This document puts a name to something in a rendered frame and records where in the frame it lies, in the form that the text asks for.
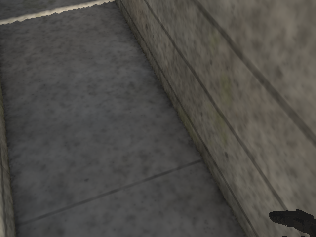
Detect robot right hand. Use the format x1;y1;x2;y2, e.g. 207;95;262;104
269;209;316;237

